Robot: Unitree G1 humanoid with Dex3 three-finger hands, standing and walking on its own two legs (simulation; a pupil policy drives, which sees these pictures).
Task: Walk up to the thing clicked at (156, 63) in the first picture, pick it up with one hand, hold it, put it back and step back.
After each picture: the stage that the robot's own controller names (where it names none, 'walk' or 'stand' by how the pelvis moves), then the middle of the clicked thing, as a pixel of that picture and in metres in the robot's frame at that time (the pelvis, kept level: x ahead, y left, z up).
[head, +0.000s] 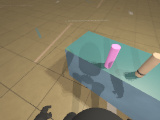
stand; (147, 66) +0.51 -0.45 -0.02
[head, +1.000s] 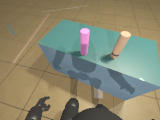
sink last; (119, 46) +0.61 -0.19 +0.02
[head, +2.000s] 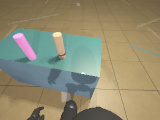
stand; (60, 46) +0.57 +0.30 +0.03
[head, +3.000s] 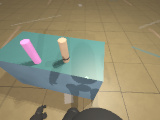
stand; (64, 51) +0.56 +0.26 -0.01
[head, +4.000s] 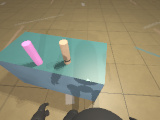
stand; (65, 53) +0.54 +0.25 -0.01
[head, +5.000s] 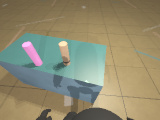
stand; (65, 54) +0.54 +0.25 -0.02
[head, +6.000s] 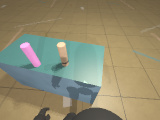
stand; (63, 55) +0.53 +0.27 -0.02
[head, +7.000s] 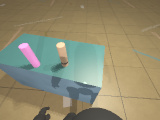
stand; (63, 55) +0.52 +0.27 -0.02
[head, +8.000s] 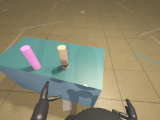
rise first; (63, 58) +0.51 +0.27 -0.02
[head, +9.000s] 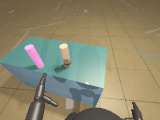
go down; (66, 56) +0.53 +0.27 -0.02
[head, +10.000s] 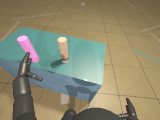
go down; (63, 51) +0.54 +0.25 +0.00
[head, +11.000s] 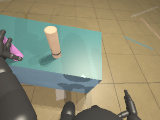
go down; (54, 44) +0.52 +0.25 +0.05
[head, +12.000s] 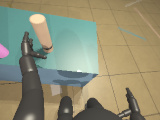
close in; (44, 37) +0.53 +0.27 +0.07
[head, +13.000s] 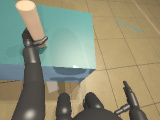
close; (35, 29) +0.55 +0.27 +0.09
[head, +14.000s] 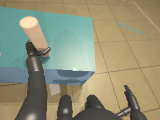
lift; (39, 41) +0.49 +0.26 +0.09
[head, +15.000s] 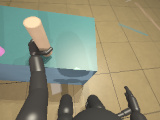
lift; (41, 40) +0.49 +0.26 +0.09
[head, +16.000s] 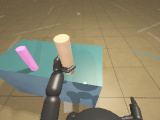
lift; (66, 57) +0.33 +0.15 +0.21
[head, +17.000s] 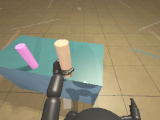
hold; (65, 61) +0.34 +0.17 +0.15
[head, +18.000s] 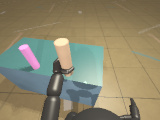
hold; (65, 60) +0.34 +0.17 +0.17
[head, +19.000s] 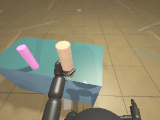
crouch; (66, 62) +0.33 +0.16 +0.16
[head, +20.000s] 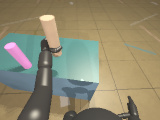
crouch; (53, 39) +0.47 +0.23 +0.20
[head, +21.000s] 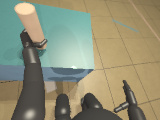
lower; (35, 31) +0.53 +0.26 +0.08
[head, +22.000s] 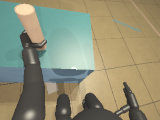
lower; (34, 32) +0.53 +0.26 +0.09
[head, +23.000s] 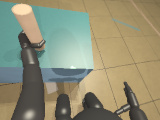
lower; (33, 32) +0.53 +0.26 +0.09
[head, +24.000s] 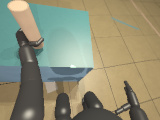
lower; (31, 30) +0.54 +0.27 +0.10
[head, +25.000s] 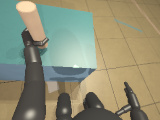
loosen; (36, 30) +0.53 +0.26 +0.10
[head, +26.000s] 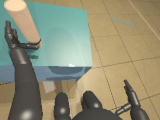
withdraw; (28, 29) +0.54 +0.27 +0.10
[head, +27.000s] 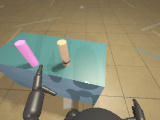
sink last; (64, 54) +0.50 +0.25 +0.03
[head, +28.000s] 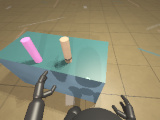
stand; (66, 51) +0.54 +0.26 +0.04
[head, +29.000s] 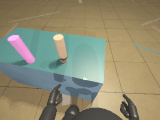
stand; (61, 50) +0.51 +0.26 +0.05
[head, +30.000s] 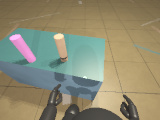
stand; (62, 49) +0.52 +0.26 +0.05
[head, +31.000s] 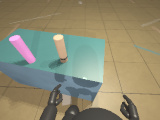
stand; (61, 50) +0.52 +0.26 +0.05
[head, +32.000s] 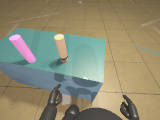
stand; (62, 49) +0.52 +0.26 +0.05
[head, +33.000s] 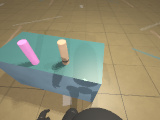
stand; (64, 53) +0.53 +0.26 +0.00
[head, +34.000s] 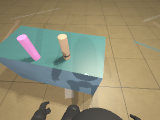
walk; (65, 48) +0.56 +0.25 -0.01
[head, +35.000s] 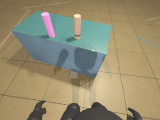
walk; (77, 27) +0.84 +0.20 -0.01
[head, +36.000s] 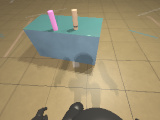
stand; (75, 20) +1.14 +0.31 +0.00
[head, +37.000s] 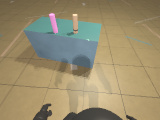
stand; (75, 24) +1.15 +0.28 -0.02
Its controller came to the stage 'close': yes
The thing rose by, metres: 0.20
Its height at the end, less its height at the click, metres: +0.00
